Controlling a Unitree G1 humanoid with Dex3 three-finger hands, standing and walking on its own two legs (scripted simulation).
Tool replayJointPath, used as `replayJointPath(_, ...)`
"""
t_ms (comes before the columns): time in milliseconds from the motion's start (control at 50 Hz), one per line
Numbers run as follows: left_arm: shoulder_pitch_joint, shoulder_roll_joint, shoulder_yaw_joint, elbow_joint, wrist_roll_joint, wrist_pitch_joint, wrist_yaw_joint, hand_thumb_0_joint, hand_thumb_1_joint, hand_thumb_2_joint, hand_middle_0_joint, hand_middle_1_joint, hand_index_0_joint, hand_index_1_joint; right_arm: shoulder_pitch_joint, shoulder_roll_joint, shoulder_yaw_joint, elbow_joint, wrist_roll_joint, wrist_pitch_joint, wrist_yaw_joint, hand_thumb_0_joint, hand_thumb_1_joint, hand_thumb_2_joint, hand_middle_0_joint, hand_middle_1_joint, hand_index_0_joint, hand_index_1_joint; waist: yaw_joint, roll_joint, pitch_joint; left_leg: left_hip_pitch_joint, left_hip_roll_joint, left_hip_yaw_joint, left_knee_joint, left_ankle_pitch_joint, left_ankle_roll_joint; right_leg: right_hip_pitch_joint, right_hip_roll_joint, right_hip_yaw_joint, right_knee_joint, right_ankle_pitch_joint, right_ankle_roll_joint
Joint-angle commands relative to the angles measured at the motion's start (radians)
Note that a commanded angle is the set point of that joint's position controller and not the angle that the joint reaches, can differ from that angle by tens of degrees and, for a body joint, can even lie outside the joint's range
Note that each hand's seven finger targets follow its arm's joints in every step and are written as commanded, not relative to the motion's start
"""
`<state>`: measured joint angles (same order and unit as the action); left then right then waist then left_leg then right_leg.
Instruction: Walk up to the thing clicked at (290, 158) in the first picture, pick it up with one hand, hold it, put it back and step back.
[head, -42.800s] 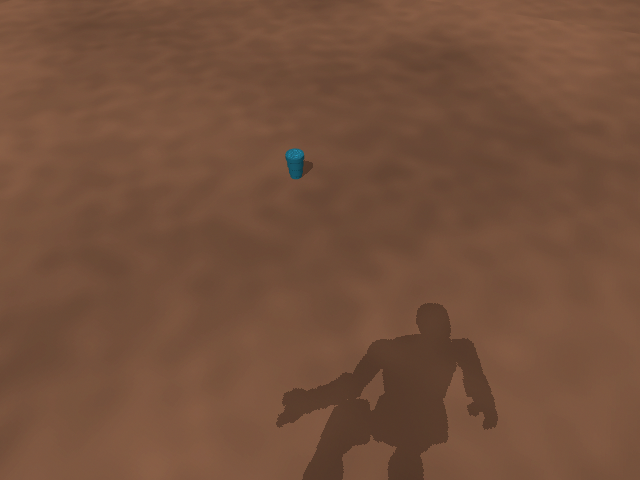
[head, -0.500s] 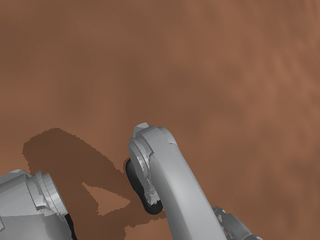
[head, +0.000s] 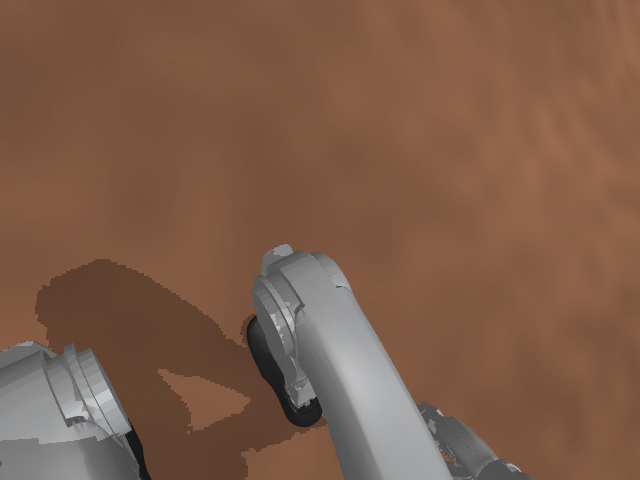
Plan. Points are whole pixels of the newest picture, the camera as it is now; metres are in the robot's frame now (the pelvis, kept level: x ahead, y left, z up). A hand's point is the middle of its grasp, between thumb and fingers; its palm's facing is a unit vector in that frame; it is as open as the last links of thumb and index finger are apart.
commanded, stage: close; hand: left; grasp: from above
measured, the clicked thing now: out of the picture +0.51 +0.33 -0.25
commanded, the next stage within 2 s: settle in 1.08 s
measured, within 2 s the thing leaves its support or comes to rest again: leaves its support in 1.62 s
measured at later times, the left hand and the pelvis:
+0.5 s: hand out of the picture +0.50 +0.33 -0.20, palm faces -0.43 -0.13 -0.90, open 12.7 cm; pelvis +0.00 +0.00 +0.00, yaw +0 degrees
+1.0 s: hand out of the picture +0.50 +0.33 -0.20, palm faces -0.42 -0.12 -0.90, open 11.7 cm; pelvis +0.00 +0.00 +0.00, yaw +0 degrees
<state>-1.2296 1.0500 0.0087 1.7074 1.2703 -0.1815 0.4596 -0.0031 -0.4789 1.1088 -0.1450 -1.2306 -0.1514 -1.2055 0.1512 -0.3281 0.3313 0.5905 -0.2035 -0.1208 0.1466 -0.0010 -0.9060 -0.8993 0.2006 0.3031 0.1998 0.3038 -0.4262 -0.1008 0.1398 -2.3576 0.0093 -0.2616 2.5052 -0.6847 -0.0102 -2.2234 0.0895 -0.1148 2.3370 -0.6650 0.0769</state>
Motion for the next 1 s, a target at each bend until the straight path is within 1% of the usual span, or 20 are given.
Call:
replayJointPath(0, -0.233, 0.183, 0.013, -0.094, -0.013, 0.018, 0.038, 0.000, -0.282, 1.022, -0.174, -1.226, -0.213, -1.185, 0.185, -0.326, -0.101, 0.010, 0.003, -0.001, -0.018, 0.000, -0.905, -0.902, 0.199, 0.300, 0.199, 0.300, -0.045, 0.470, -0.560, 0.451, 0.034, 0.098, -0.280, 0.111, 0.023, 0.312, 0.018, -0.150, -0.206, 0.199, -0.094)
replayJointPath(20, -0.233, 0.169, 0.010, -0.091, -0.014, 0.017, 0.034, 0.000, -0.278, 1.020, -0.173, -1.222, -0.213, -1.180, 0.185, -0.324, -0.102, 0.008, 0.006, -0.001, -0.017, 0.000, -0.904, -0.902, 0.199, 0.300, 0.199, 0.300, -0.054, 0.441, -0.559, 0.442, 0.034, 0.094, -0.269, 0.104, 0.025, 0.297, 0.017, -0.152, -0.205, 0.194, -0.093)
replayJointPath(100, -0.247, 0.182, 0.008, -0.108, -0.011, 0.020, 0.021, 0.000, -0.294, 1.000, -0.161, -1.210, -0.201, -1.168, 0.200, -0.326, -0.100, 0.012, 0.007, -0.003, -0.015, 0.000, -0.904, -0.902, 0.199, 0.300, 0.199, 0.300, -0.058, 0.464, -0.574, 0.453, 0.032, 0.100, -0.263, 0.145, 0.026, 0.324, 0.015, -0.146, -0.201, 0.224, -0.092)
replayJointPath(160, -0.257, 0.172, 0.002, -0.122, -0.023, 0.014, 0.020, 0.000, -0.268, 1.011, -0.186, -1.203, -0.223, -1.164, 0.201, -0.329, -0.099, 0.006, 0.005, 0.000, -0.017, 0.000, -0.902, -0.901, 0.199, 0.300, 0.199, 0.300, -0.070, 0.445, -0.572, 0.442, 0.032, 0.099, -0.268, 0.130, 0.028, 0.338, 0.016, -0.147, -0.212, 0.216, -0.090)
replayJointPath(200, -0.244, 0.160, 0.000, -0.099, -0.017, 0.017, 0.014, 0.000, -0.254, 1.008, -0.188, -1.218, -0.229, -1.176, 0.204, -0.326, -0.095, 0.008, 0.007, -0.003, -0.017, 0.000, -0.904, -0.902, 0.199, 0.300, 0.199, 0.300, -0.064, 0.442, -0.547, 0.440, 0.032, 0.095, -0.257, 0.137, 0.024, 0.303, 0.013, -0.151, -0.205, 0.213, -0.097)
replayJointPath(260, -0.240, 0.172, -0.005, -0.110, -0.023, 0.011, 0.005, 0.000, -0.241, 0.974, -0.204, -1.187, -0.245, -1.145, 0.205, -0.330, -0.093, 0.009, 0.004, 0.001, -0.019, 0.000, -0.904, -0.902, 0.199, 0.300, 0.199, 0.300, -0.070, 0.437, -0.563, 0.441, 0.032, 0.104, -0.257, 0.146, 0.027, 0.347, 0.016, -0.146, -0.215, 0.221, -0.092)
replayJointPath(280, -0.240, 0.174, -0.004, -0.104, -0.023, 0.010, 0.005, 0.000, -0.240, 1.006, -0.208, -1.195, -0.244, -1.157, 0.206, -0.322, -0.086, 0.010, 0.006, 0.004, -0.021, 0.000, -0.903, -0.902, 0.199, 0.300, 0.199, 0.300, -0.065, 0.428, -0.568, 0.437, 0.033, 0.100, -0.261, 0.145, 0.026, 0.347, 0.016, -0.149, -0.217, 0.221, -0.093)
replayJointPath(300, -0.231, 0.190, 0.005, -0.117, -0.024, 0.008, 0.004, 0.000, -0.230, 1.001, -0.219, -1.198, -0.256, -1.159, 0.195, -0.337, -0.100, 0.005, 0.007, 0.004, -0.024, 0.000, -0.906, -0.903, 0.199, 0.300, 0.199, 0.300, -0.049, 0.448, -0.565, 0.446, 0.032, 0.104, -0.266, 0.135, 0.024, 0.329, 0.015, -0.146, -0.216, 0.208, -0.097)
replayJointPath(340, -0.231, 0.172, -0.004, -0.113, -0.025, 0.006, -0.001, 0.000, -0.202, 1.025, -0.238, -1.209, -0.274, -1.171, 0.202, -0.328, -0.095, 0.003, 0.005, 0.005, -0.023, 0.000, -0.906, -0.903, 0.199, 0.300, 0.199, 0.300, -0.058, 0.449, -0.557, 0.443, 0.032, 0.104, -0.269, 0.121, 0.023, 0.338, 0.015, -0.146, -0.218, 0.198, -0.096)
replayJointPath(360, -0.244, 0.182, -0.001, -0.135, -0.022, 0.005, -0.004, 0.000, -0.193, 1.007, -0.244, -1.201, -0.282, -1.161, 0.207, -0.333, -0.096, 0.005, 0.003, 0.006, -0.023, 0.000, -0.906, -0.903, 0.199, 0.300, 0.199, 0.300, -0.061, 0.454, -0.567, 0.448, 0.032, 0.106, -0.266, 0.129, 0.026, 0.345, 0.016, -0.146, -0.220, 0.207, -0.093)
replayJointPath(480, -0.234, 0.179, -0.002, -0.126, -0.022, 0.000, 0.002, 0.000, -0.144, 1.041, -0.276, -1.213, -0.312, -1.175, 0.195, -0.335, -0.094, 0.005, 0.003, 0.016, -0.031, 0.000, -0.903, -0.902, 0.199, 0.300, 0.199, 0.300, -0.055, 0.459, -0.576, 0.459, 0.034, 0.098, -0.268, 0.143, 0.020, 0.332, 0.016, -0.154, -0.211, 0.217, -0.099)
replayJointPath(520, -0.234, 0.140, -0.019, -0.115, -0.030, -0.002, -0.001, 0.000, -0.116, 1.030, -0.294, -1.211, -0.332, -1.170, 0.200, -0.328, -0.091, 0.011, 0.002, 0.018, -0.029, 0.000, -0.903, -0.901, 0.199, 0.300, 0.199, 0.300, -0.072, 0.442, -0.552, 0.456, 0.035, 0.092, -0.270, 0.134, 0.020, 0.317, 0.016, -0.159, -0.215, 0.211, -0.099)
replayJointPath(700, -0.225, 0.175, -0.010, -0.118, -0.024, -0.005, 0.006, 0.000, -0.055, 1.027, -0.334, -1.222, -0.376, -1.178, 0.189, -0.334, -0.092, -0.004, 0.002, 0.018, -0.036, 0.000, -0.906, -0.903, 0.199, 0.300, 0.199, 0.300, -0.057, 0.442, -0.544, 0.432, 0.030, 0.103, -0.281, 0.098, 0.024, 0.339, 0.015, -0.148, -0.224, 0.187, -0.095)
replayJointPath(740, -0.235, 0.154, -0.016, -0.117, -0.019, -0.002, 0.005, 0.000, -0.030, 1.037, -0.347, -1.233, -0.390, -1.187, 0.198, -0.329, -0.087, 0.000, 0.001, 0.016, -0.034, 0.000, -0.904, -0.902, 0.199, 0.300, 0.199, 0.300, -0.069, 0.427, -0.544, 0.429, 0.029, 0.100, -0.267, 0.115, 0.025, 0.325, 0.013, -0.153, -0.223, 0.198, -0.095)
replayJointPath(760, -0.237, 0.178, -0.012, -0.129, -0.021, -0.003, 0.010, 0.000, -0.011, 1.042, -0.372, -1.222, -0.412, -1.180, 0.196, -0.329, -0.089, 0.000, -0.001, 0.017, -0.035, 0.000, -0.904, -0.902, 0.199, 0.300, 0.199, 0.300, -0.065, 0.432, -0.573, 0.443, 0.031, 0.105, -0.276, 0.116, 0.028, 0.361, 0.017, -0.149, -0.228, 0.205, -0.089)
replayJointPath(780, -0.232, 0.171, -0.011, -0.113, -0.022, 0.000, 0.016, 0.000, 0.000, 1.066, -0.378, -1.243, -0.418, -1.201, 0.188, -0.331, -0.091, -0.001, 0.002, 0.019, -0.038, 0.000, -0.905, -0.902, 0.199, 0.300, 0.199, 0.300, -0.062, 0.437, -0.566, 0.436, 0.032, 0.102, -0.278, 0.109, 0.027, 0.347, 0.017, -0.150, -0.224, 0.204, -0.091)
replayJointPath(860, -0.242, 0.144, -0.021, -0.110, -0.025, 0.005, 0.011, 0.000, 0.019, 1.006, -0.381, -1.220, -0.428, -1.170, 0.202, -0.327, -0.090, 0.005, 0.003, 0.014, -0.033, 0.000, -0.906, -0.902, 0.199, 0.300, 0.199, 0.300, -0.080, 0.429, -0.548, 0.440, 0.031, 0.096, -0.276, 0.128, 0.026, 0.332, 0.015, -0.153, -0.222, 0.216, -0.092)
replayJointPath(880, -0.240, 0.150, -0.014, -0.110, -0.024, 0.006, 0.010, 0.000, 0.028, 1.005, -0.389, -1.217, -0.436, -1.167, 0.203, -0.335, -0.092, 0.005, 0.003, 0.014, -0.035, 0.000, -0.906, -0.902, 0.199, 0.300, 0.199, 0.300, -0.077, 0.428, -0.549, 0.447, 0.032, 0.093, -0.271, 0.143, 0.024, 0.325, 0.013, -0.153, -0.221, 0.227, -0.093)
replayJointPath(920, -0.234, 0.170, -0.011, -0.106, -0.025, 0.004, 0.011, 0.000, 0.044, 1.039, -0.410, -1.225, -0.452, -1.181, 0.190, -0.335, -0.092, -0.005, 0.004, 0.016, -0.039, 0.000, -0.908, -0.903, 0.199, 0.300, 0.199, 0.300, -0.067, 0.413, -0.539, 0.416, 0.031, 0.102, -0.278, 0.100, 0.026, 0.333, 0.014, -0.148, -0.232, 0.191, -0.094)
replayJointPath(980, -0.229, 0.161, -0.009, -0.112, -0.017, 0.005, 0.006, 0.000, 0.073, 1.054, -0.428, -1.246, -0.471, -1.200, 0.193, -0.335, -0.098, -0.005, 0.002, 0.014, -0.039, 0.000, -0.908, -0.903, 0.199, 0.300, 0.199, 0.300, -0.058, 0.437, -0.527, 0.429, 0.029, 0.101, -0.288, 0.088, 0.021, 0.307, 0.012, -0.149, -0.224, 0.173, -0.100)
